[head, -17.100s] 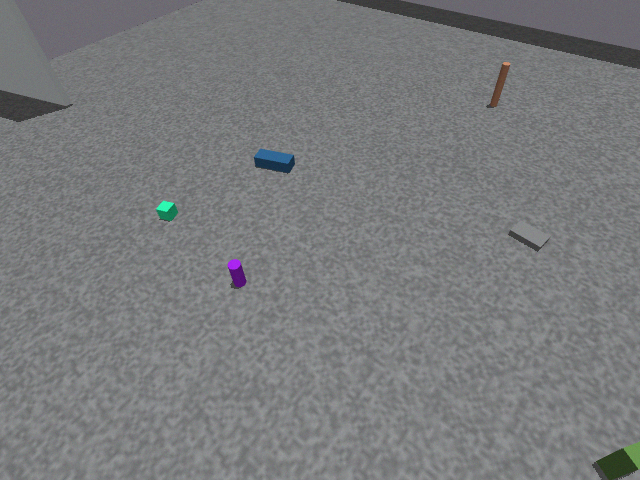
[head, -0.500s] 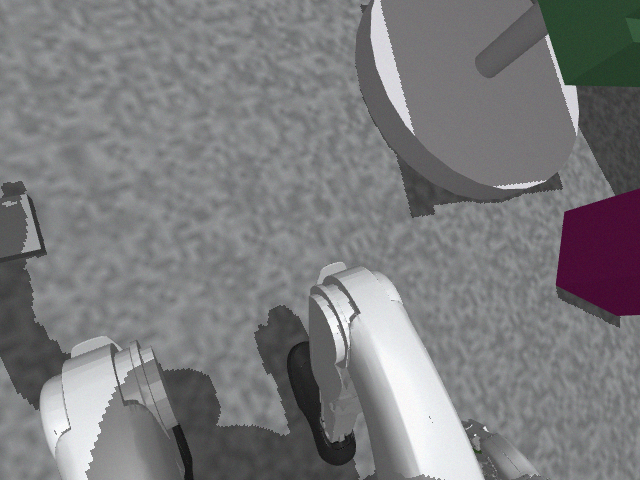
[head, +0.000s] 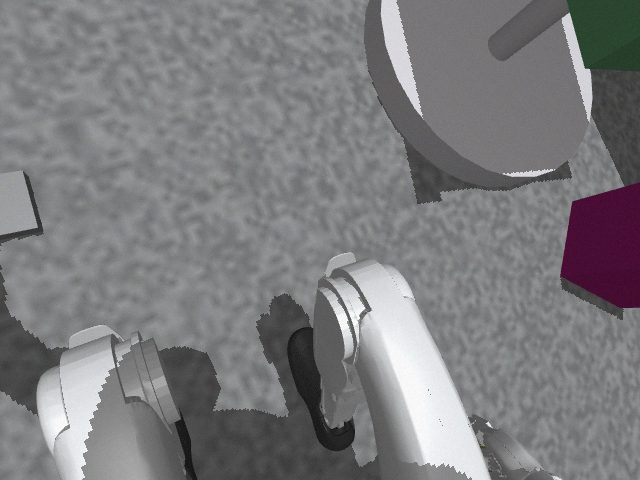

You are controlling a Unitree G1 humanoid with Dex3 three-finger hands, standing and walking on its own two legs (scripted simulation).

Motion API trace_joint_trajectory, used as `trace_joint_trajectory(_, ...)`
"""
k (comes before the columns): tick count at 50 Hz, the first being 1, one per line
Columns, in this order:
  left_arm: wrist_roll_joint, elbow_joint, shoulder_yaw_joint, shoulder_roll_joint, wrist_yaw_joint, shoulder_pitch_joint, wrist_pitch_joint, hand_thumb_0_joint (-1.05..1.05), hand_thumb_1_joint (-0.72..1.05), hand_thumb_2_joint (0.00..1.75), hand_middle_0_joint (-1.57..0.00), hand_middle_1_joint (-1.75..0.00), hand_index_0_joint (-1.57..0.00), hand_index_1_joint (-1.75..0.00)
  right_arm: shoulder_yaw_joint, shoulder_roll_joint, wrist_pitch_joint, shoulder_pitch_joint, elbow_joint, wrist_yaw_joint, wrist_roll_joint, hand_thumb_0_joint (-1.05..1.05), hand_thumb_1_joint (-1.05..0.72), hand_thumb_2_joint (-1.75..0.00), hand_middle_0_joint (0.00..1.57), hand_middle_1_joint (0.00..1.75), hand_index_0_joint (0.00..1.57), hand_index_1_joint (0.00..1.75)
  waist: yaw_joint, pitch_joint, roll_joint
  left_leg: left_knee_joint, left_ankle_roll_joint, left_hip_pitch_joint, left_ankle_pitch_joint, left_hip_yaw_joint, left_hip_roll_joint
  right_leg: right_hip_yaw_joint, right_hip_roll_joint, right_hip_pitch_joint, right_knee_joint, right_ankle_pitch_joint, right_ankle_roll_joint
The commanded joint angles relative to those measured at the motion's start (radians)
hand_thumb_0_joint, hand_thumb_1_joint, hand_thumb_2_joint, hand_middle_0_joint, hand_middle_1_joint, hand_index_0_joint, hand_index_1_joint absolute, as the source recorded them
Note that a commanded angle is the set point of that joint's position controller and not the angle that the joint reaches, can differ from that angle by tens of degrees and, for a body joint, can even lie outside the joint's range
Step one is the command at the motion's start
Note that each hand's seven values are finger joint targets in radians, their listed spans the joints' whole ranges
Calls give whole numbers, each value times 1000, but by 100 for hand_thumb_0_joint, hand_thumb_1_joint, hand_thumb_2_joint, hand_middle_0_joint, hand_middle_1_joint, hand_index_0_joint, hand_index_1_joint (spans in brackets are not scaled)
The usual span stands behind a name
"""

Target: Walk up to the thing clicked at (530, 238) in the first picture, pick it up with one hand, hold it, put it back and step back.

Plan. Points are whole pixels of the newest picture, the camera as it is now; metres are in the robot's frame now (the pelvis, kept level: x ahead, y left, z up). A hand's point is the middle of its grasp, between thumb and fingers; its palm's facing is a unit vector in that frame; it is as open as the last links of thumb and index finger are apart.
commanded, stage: rest palm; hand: left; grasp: from above
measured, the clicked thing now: out of the picture +0.49 +0.33 -0.30
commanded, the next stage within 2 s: close in 1.60 s
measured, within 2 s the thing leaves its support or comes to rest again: neither
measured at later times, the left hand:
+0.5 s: hand out of the picture +0.49 +0.31 -0.24, palm faces -0.44 -0.07 -0.90, open 14.3 cm
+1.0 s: hand out of the picture +0.47 +0.32 -0.25, palm faces -0.46 -0.10 -0.88, open 14.4 cm
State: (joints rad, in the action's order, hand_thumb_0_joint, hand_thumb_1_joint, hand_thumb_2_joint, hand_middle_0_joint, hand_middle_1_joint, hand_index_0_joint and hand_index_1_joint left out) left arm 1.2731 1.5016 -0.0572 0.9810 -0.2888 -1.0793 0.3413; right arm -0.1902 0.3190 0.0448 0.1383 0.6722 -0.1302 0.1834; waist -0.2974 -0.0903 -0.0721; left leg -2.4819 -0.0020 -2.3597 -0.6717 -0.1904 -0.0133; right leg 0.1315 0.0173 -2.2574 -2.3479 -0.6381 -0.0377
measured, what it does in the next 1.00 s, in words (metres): stands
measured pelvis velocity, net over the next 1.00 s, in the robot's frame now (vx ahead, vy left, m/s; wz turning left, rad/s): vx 0.01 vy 0.01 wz -0.07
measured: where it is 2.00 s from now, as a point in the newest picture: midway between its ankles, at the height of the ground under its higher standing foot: (256, 443)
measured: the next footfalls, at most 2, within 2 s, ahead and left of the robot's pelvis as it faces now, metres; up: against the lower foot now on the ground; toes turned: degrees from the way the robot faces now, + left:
none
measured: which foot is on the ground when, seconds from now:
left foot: down 0.00-1.00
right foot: down 0.00-1.00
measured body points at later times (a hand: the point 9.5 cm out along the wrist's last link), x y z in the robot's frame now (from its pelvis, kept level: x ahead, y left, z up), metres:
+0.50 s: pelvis +0.01 +0.00 -0.01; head +0.28 +0.11 +0.32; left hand +0.51 +0.31 -0.19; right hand +0.03 -0.25 -0.07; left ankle +0.07 +0.13 -0.28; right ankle +0.12 -0.12 -0.28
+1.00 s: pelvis +0.01 +0.01 -0.01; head +0.28 +0.13 +0.31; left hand +0.49 +0.32 -0.20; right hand +0.05 -0.26 -0.06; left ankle +0.07 +0.13 -0.28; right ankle +0.12 -0.12 -0.28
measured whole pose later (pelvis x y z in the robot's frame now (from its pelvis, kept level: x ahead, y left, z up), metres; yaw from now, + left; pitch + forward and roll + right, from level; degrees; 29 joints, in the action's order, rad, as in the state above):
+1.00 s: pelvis +0.01 +0.01 -0.01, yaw -4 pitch +27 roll -15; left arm 1.37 1.66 -0.09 1.09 -0.55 -1.05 0.36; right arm -0.31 0.35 0.14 0.10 0.62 -0.18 0.27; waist -0.37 -0.17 -0.17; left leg -2.57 0.00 -2.34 -0.73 -0.26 -0.02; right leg 0.19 0.05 -2.23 -2.38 -0.65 -0.05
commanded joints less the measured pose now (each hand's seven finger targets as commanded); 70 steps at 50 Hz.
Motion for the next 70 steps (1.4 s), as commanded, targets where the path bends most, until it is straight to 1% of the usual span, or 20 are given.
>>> trace_joint_trajectory(1, 44, -108, -5, 177, -102, -312, 43, 0, -57, 100, -7, -102, -7, -101, 82, 282, -10, 234, 20, -2, 11, 0, -90, -90, 20, 30, 20, 30, -72, 695, 490, 257, 2, 643, 205, 53, -7, 102, 37, 272, 201, 182, 74)
trace_joint_trajectory(10, 146, 70, -29, 231, -279, -310, -7, 0, -55, 103, -8, -95, -6, -97, 49, 297, 20, 191, 8, -22, 33, 0, -89, -90, 20, 30, 20, 30, -103, 592, 505, 245, -5, 587, 247, 56, -11, 115, 43, 240, 162, 249, 67)
trace_joint_trajectory(12, 147, 81, -28, 233, -304, -315, -27, 0, -55, 102, -7, -97, -6, -98, 42, 302, 39, 185, 1, -30, 40, 0, -89, -90, 20, 30, 20, 30, -116, 597, 506, 234, -9, 589, 230, 59, -12, 113, 42, 248, 160, 243, 63)
trace_joint_trajectory(16, 132, 55, -62, 297, -344, -350, -65, 0, -56, 101, -7, -97, -6, -98, 37, 313, 74, 183, -14, -35, 39, 0, -90, -90, 20, 30, 20, 30, -108, 659, 524, 232, -10, 575, 203, 66, -14, 106, 48, 295, 167, 238, 64)
trace_joint_trajectory(18, 117, 111, -46, 259, -342, -313, -87, 0, -55, 100, -7, -98, -6, -99, 33, 316, 93, 178, -18, -41, 44, 0, -90, -90, 20, 30, 20, 30, -127, 620, 494, 214, -15, 546, 171, 65, -17, 106, 50, 283, 162, 220, 61)
trace_joint_trajectory(22, 78, 102, -51, 297, -320, -310, -119, 0, -55, 101, -6, -98, -6, -99, 16, 320, 115, 185, -12, -42, 34, 0, -90, -90, 20, 30, 20, 30, -112, 604, 480, 210, -23, 486, 131, 77, -14, 92, 53, 311, 180, 189, 61)
trace_joint_trajectory(23, 66, 101, -75, 320, -313, -306, -122, 0, -56, 101, -7, -98, -5, -99, 17, 333, 123, 168, -38, -42, 37, 0, -90, -90, 20, 30, 20, 30, -116, 603, 462, 203, -25, 478, 124, 68, -16, 100, 50, 309, 176, 183, 58)
trace_joint_trajectory(26, 53, 81, -118, 377, -288, -257, -123, 0, -57, 102, -6, -97, -5, -99, 17, 343, 121, 183, -37, -37, 34, 0, -90, -90, 20, 30, 20, 30, -98, 635, 478, 210, -17, 507, 159, 59, -21, 97, 51, 341, 167, 201, 63)
trace_joint_trajectory(28, 44, 90, -100, 334, -259, -222, -122, 0, -57, 102, -6, -97, -5, -99, 11, 335, 119, 192, -42, -41, 38, 0, -90, -90, 20, 30, 20, 30, -114, 612, 473, 190, -18, 496, 211, 65, -20, 99, 54, 367, 167, 246, 58)
trace_joint_trajectory(34, 24, 45, -129, 372, -204, -178, -74, 0, -58, 103, -7, -95, -4, -98, 2, 355, 96, 218, -50, -36, 45, 0, -90, -90, 20, 30, 20, 30, -125, 587, 447, 168, -8, 523, 278, 47, -25, 114, 52, 389, 174, 274, 65)
trace_joint_trajectory(35, 23, 31, -132, 385, -203, -178, -57, 0, -58, 103, -7, -96, -5, -98, -7, 342, 90, 204, -45, -35, 47, 0, -90, -90, 20, 30, 20, 30, -114, 601, 449, 167, -11, 505, 256, 47, -25, 111, 56, 416, 183, 261, 64)
trace_joint_trajectory(39, 37, 18, -107, 372, -208, -179, -10, 0, -58, 103, -6, -96, -4, -98, -18, 341, 77, 206, -46, -38, 63, 0, -90, -90, 20, 30, 20, 30, -129, 583, 449, 149, -12, 515, 253, 44, -29, 117, 60, 414, 181, 264, 58)
trace_joint_trajectory(42, 48, -3, -101, 388, -238, -209, 21, 0, -57, 103, -7, -96, -5, -98, -20, 346, 75, 184, -41, -35, 66, 0, -90, -90, 20, 30, 20, 30, -124, 581, 470, 159, -11, 527, 215, 38, -33, 125, 64, 396, 184, 232, 58)
trace_joint_trajectory(45, 70, -11, -69, 359, -278, -227, 33, 0, -57, 103, -7, -95, -5, -97, -16, 350, 80, 166, -39, -41, 76, 0, -90, -90, 20, 30, 20, 30, -121, 576, 515, 178, 0, 575, 224, 30, -37, 142, 67, 362, 162, 234, 58)
trace_joint_trajectory(50, 96, 91, -30, 314, -342, -208, 4, 0, -55, 103, -7, -95, -5, -97, -16, 354, 105, 141, -17, -51, 81, 0, -90, -90, 20, 30, 20, 30, -132, 515, 474, 184, -4, 524, 168, 25, -34, 150, 71, 319, 160, 214, 53)
trace_joint_trajectory(56, 94, 139, -6, 284, -400, -227, -61, 0, -55, 101, -7, -96, -5, -98, -17, 368, 141, 124, -1, -68, 80, 0, -90, -90, 20, 30, 20, 30, -138, 498, 473, 209, 4, 515, 178, 5, -38, 154, 69, 298, 150, 232, 55)
trace_joint_trajectory(57, 88, 156, 3, 275, -397, -226, -71, 0, -55, 100, -7, -97, -6, -98, -18, 369, 149, 118, -14, -69, 78, 0, -90, -90, 20, 30, 20, 30, -152, 491, 481, 212, 2, 519, 164, 9, -38, 150, 73, 304, 153, 227, 56)
trace_joint_trajectory(62, 54, 153, -22, 301, -383, -256, -105, 0, -53, 98, -8, -98, -7, -99, -23, 382, 183, 108, -31, -78, 60, 0, -90, -90, 20, 30, 20, 30, -148, 501, 467, 200, -1, 510, 152, 2, -40, 143, 57, 304, 142, 224, 49)
trace_joint_trajectory(64, 50, 142, -64, 361, -381, -253, -105, 0, -52, 97, -9, -97, -8, -98, -27, 386, 181, 119, -31, -78, 63, 0, -90, -91, 20, 30, 20, 30, -146, 528, 503, 212, 2, 525, 153, 1, -45, 140, 63, 335, 153, 215, 53)
trace_joint_trajectory(70, 31, 132, -63, 349, -334, -225, -94, 0, -51, 96, -8, -100, -7, -100, -47, 369, 178, 118, -33, -83, 65, 0, -90, -91, 20, 30, 20, 30, -148, 529, 497, 190, 1, 521, 184, 5, -43, 143, 61, 362, 151, 240, 50)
